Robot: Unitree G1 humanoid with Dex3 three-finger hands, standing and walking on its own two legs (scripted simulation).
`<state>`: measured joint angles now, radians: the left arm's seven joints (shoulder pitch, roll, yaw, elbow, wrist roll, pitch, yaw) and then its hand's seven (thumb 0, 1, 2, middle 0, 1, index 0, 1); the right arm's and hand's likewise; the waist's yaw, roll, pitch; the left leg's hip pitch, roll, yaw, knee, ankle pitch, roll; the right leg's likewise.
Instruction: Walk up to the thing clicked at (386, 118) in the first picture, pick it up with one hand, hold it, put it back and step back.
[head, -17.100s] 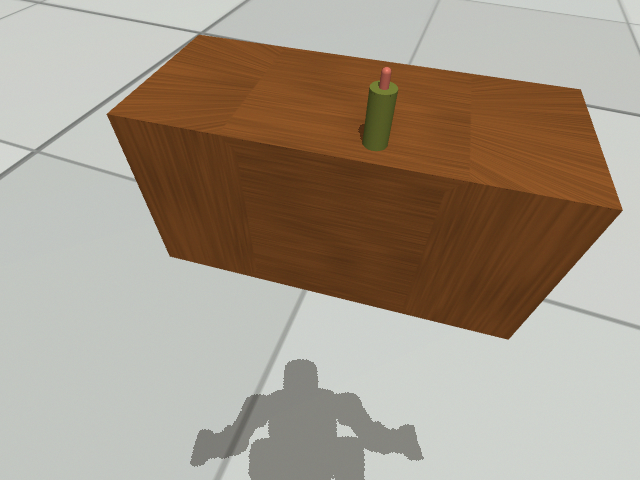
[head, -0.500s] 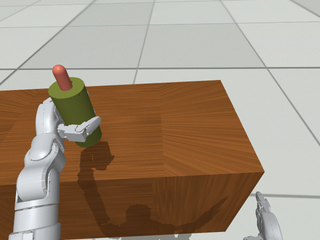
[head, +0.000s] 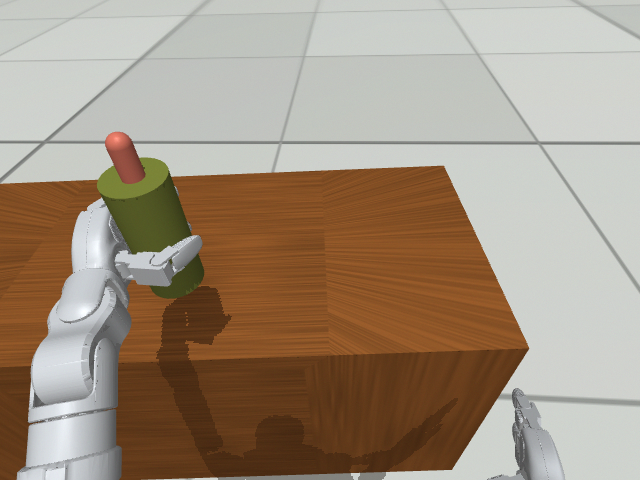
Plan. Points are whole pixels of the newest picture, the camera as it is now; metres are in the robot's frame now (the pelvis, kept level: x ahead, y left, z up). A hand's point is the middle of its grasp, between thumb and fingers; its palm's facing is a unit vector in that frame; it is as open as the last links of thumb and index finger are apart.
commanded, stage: hold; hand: left
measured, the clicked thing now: (151, 217) +0.33 +0.18 +0.22
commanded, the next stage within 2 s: crouch in 1.66 s
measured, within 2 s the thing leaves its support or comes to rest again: neither
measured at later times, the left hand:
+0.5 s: hand (159, 236) +0.33 +0.17 +0.19, palm faces +0.17 -0.99 +0.02, open 9.4 cm
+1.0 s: hand (163, 238) +0.33 +0.17 +0.19, palm faces +0.16 -0.99 +0.01, open 9.4 cm
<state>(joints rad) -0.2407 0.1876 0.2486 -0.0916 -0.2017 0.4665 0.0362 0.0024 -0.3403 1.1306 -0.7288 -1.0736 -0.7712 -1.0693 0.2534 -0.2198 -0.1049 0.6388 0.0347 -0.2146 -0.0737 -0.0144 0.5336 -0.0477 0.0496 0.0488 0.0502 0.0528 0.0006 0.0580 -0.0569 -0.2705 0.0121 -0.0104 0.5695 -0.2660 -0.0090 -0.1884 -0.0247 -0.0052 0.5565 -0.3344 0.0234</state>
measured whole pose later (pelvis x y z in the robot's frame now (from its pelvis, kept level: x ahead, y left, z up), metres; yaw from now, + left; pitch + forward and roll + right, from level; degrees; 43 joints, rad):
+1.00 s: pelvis +0.00 +0.00 +0.00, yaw +0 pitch -2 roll +0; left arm -0.23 0.19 0.23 -0.08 -0.20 0.45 0.02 0.00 -0.34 1.13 -0.72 -1.08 -0.77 -1.08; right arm 0.21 -0.21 -0.10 0.68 0.03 -0.24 -0.08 -0.01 0.54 -0.05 0.05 0.05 0.05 0.05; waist 0.00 0.07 -0.06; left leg -0.26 0.01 -0.01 0.56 -0.26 -0.01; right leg -0.18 -0.03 -0.01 0.54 -0.32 0.03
